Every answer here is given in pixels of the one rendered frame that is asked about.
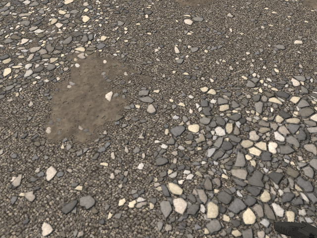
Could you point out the right robot hand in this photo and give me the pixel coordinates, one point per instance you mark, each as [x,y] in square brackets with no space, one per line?
[295,229]

